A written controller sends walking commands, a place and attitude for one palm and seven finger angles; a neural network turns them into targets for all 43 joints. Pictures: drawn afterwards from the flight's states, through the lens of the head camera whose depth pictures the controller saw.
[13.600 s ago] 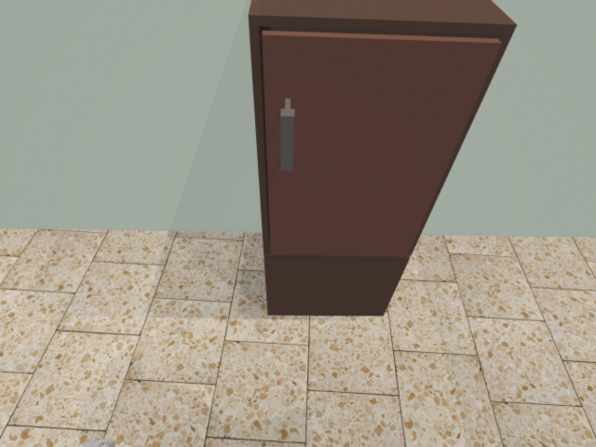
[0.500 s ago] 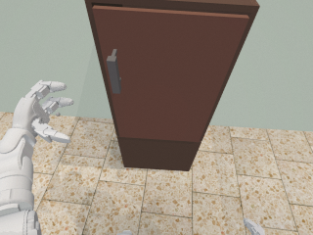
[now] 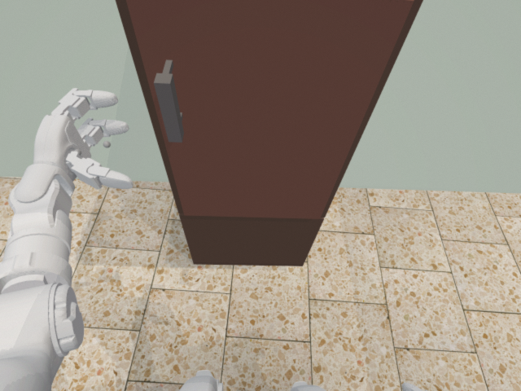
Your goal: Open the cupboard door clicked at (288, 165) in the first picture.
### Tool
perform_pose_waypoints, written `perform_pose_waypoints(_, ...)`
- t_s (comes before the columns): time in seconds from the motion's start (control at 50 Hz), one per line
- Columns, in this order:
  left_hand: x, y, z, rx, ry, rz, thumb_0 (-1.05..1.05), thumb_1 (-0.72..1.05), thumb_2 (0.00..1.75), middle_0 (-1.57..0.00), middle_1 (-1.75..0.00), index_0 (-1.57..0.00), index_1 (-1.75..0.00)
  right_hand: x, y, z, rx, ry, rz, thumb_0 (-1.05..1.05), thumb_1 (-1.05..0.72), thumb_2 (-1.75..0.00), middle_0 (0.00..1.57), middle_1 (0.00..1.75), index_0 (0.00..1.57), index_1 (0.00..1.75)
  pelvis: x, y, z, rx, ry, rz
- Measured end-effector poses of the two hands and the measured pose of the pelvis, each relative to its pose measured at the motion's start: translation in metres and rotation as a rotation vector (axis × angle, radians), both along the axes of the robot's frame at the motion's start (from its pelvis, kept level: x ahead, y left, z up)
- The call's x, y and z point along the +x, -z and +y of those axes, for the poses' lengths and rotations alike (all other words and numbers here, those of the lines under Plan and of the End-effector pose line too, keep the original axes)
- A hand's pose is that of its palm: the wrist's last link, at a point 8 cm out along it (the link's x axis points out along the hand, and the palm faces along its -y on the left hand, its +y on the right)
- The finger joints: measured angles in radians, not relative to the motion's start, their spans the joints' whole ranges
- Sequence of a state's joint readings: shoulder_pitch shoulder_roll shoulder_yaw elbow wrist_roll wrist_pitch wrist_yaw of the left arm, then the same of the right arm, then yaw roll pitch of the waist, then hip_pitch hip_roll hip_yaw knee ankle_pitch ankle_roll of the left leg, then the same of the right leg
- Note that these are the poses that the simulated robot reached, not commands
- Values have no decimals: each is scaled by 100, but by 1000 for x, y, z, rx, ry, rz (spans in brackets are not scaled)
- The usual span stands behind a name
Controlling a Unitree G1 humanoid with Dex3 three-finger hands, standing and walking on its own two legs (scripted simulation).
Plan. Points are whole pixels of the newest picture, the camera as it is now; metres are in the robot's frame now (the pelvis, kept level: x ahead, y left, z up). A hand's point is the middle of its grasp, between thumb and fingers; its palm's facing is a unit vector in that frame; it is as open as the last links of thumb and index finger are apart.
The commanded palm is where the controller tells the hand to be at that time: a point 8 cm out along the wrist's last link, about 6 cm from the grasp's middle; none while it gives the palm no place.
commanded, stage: move the hooked fingers beside the handle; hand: left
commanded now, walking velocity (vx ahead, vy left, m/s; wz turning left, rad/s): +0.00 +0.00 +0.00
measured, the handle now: (172, 102) +0.55 +0.14 +0.11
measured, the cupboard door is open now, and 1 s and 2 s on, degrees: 0 0 0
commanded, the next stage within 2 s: slide the fingers in behind the handle in 1.24 s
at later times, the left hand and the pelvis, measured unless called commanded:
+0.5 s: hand (135, 115) +0.51 +0.19 +0.11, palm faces -0.03 -1.00 +0.02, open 14.0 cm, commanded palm +0.49 +0.24 +0.11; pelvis +0.00 -0.01 -0.01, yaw -1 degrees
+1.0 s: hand (125, 123) +0.50 +0.21 +0.11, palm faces -0.02 -1.00 +0.02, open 14.0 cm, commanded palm +0.49 +0.24 +0.11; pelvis +0.01 +0.00 -0.01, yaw +0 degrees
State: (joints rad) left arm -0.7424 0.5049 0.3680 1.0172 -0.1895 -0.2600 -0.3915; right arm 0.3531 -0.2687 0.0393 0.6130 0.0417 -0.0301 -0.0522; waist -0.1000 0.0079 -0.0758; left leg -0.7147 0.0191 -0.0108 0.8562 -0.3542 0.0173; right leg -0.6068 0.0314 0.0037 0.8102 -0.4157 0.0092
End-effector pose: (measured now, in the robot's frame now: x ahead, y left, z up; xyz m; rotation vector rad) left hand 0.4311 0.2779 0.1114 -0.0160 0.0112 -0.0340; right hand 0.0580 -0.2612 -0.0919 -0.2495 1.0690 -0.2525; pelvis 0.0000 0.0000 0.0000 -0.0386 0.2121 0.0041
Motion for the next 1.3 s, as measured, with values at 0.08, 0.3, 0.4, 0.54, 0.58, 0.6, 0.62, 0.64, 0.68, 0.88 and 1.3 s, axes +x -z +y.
perform_pose_waypoints(0.08, 10, 0, -4, -7, 3, 5, -1, -50, 30, -30, -120, -30, -120, -16, 4, -3, 1, 25, 56, 1, -90, -90, 21, 30, 20, 30, 2, 1, -1, 0, 4, 12)
perform_pose_waypoints(0.3, 38, 0, -14, -4, -2, 1, -1, -50, 30, -30, -120, -30, -120, -52, 6, -11, -14, 84, 166, 1, -90, -90, 21, 30, 20, 30, 3, 5, -4, -5, 10, 49)
perform_pose_waypoints(0.4, 49, -1, -22, -6, 2, 16, -1, -50, 30, -30, -120, -30, -120, -60, 8, -11, -11, 96, 193, 1, -90, -90, 21, 30, 20, 30, 3, 7, -5, -8, 10, 63)
perform_pose_waypoints(0.54, 65, -2, -31, -5, -9, 13, -1, -50, 30, -30, -120, -30, -120, -69, 9, -9, -5, 106, 214, 1, -90, -90, 21, 30, 20, 30, 2, 10, -6, -9, 16, 85)
perform_pose_waypoints(0.58, 67, -1, -33, -4, -9, 15, -1, -49, 30, -30, -120, -30, -120, -71, 10, -8, 1, 111, 220, 1, -90, -90, 21, 30, 20, 30, 3, 10, -6, -8, 20, 89)
perform_pose_waypoints(0.6, 67, 0, -33, -4, -9, 22, -1, -49, 30, -30, -120, -30, -120, -72, 10, -7, 4, 113, 222, 1, -90, -90, 21, 30, 20, 30, 3, 10, -6, -7, 21, 90)
perform_pose_waypoints(0.62, 68, 2, -32, -5, -11, 30, -1, -49, 30, -30, -120, -30, -120, -72, 10, -7, 6, 114, 225, 1, -90, -90, 21, 30, 20, 30, 3, 10, -6, -7, 23, 91)
perform_pose_waypoints(0.64, 68, 4, -31, -6, -14, 37, -1, -49, 30, -30, -120, -30, -120, -73, 10, -7, 7, 117, 227, 1, -90, -90, 21, 30, 20, 30, 3, 10, -6, -7, 24, 92)
perform_pose_waypoints(0.68, 68, 7, -28, 0, -22, 39, -1, -49, 30, -30, -120, -30, -120, -74, 10, -6, 9, 123, 230, 1, -90, -90, 21, 30, 20, 30, 4, 10, -7, -7, 28, 95)
perform_pose_waypoints(0.88, 52, 3, -13, 0, -19, 10, -1, -49, 30, -30, -120, -30, -120, -61, 8, -6, 10, 110, 224, 1, -90, -90, 21, 30, 20, 30, 9, 8, -5, -13, 17, 77)
perform_pose_waypoints(1.3, 52, 3, -26, 6, -21, 8, -1, -50, 30, -30, -120, -30, -120, -43, 12, 1, 15, 69, 149, 1, -90, -90, 21, 30, 20, 30, 1, 11, 0, -13, 12, 71)
